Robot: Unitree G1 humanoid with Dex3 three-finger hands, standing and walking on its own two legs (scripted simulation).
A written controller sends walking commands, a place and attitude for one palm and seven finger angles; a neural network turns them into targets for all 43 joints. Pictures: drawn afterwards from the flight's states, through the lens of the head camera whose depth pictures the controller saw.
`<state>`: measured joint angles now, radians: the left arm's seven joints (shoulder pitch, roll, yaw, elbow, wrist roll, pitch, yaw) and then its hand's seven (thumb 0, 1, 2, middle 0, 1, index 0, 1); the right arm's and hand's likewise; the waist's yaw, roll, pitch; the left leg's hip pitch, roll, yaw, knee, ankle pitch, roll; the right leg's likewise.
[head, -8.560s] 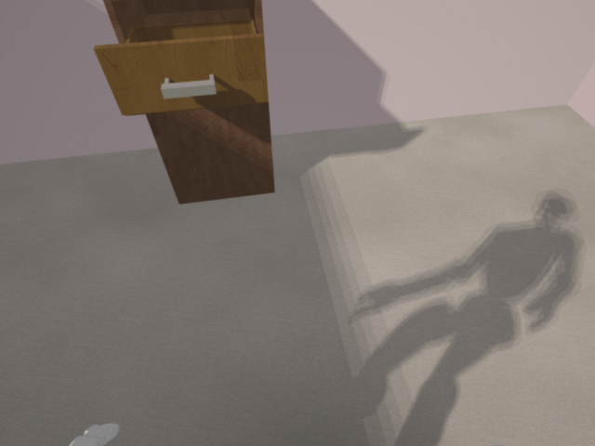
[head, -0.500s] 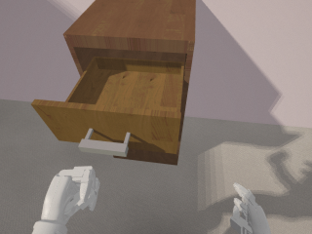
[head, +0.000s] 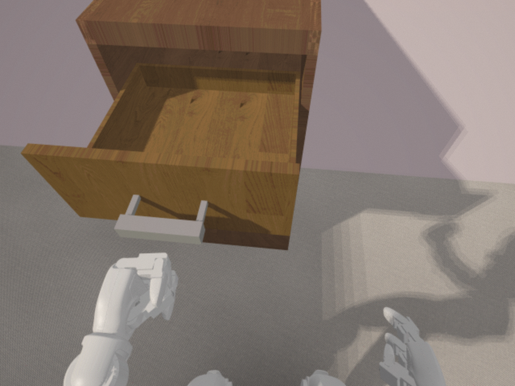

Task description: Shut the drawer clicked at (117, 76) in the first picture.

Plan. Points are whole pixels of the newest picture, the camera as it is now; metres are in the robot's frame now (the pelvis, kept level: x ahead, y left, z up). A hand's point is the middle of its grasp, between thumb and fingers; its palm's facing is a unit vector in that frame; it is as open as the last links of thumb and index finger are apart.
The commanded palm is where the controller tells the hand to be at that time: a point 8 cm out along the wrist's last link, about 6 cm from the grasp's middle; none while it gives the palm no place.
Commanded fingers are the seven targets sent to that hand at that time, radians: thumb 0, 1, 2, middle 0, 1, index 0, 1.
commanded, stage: bring the fist close to the handle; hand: left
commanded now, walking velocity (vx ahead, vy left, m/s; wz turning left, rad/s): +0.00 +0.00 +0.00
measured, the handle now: (165, 216) +0.36 +0.17 +0.05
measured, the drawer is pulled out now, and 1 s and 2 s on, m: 0.29 0.28 0.14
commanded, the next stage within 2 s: push the drawer shut in 0.48 s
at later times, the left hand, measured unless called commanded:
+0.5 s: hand (177, 284) +0.25 +0.13 +0.04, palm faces -0.08 -1.00 -0.03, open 3.3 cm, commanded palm +0.23 +0.19 +0.05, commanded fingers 0.00 0.90 0.90 -1.40 -1.60 -1.40 -1.60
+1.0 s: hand (177, 263) +0.28 +0.13 +0.04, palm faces -0.10 -0.99 -0.03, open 3.0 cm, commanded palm +0.28 +0.19 +0.05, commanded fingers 0.00 0.90 0.90 -1.40 -1.60 -1.40 -1.60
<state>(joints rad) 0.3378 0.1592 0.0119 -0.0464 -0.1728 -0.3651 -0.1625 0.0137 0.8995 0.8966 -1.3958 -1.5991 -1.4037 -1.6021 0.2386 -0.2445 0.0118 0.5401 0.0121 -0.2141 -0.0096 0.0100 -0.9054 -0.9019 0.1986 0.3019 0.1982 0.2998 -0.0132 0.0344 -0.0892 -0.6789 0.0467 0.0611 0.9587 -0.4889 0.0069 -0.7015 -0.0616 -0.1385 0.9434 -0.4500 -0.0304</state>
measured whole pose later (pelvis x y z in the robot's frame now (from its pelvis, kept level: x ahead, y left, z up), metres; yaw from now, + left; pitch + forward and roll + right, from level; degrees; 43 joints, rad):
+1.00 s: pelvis +0.00 +0.00 -0.01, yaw +0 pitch +14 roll -1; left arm 0.09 0.18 0.02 0.15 -0.18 -0.37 -0.16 -0.03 0.86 0.91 -1.40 -1.60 -1.40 -1.60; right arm 0.22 -0.25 0.02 0.55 0.02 -0.13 -0.01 0.01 -0.91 -0.90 0.20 0.30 0.20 0.30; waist -0.02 0.03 -0.10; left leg -0.75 0.04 0.05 0.99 -0.50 0.01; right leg -0.76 -0.07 -0.14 0.97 -0.46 -0.03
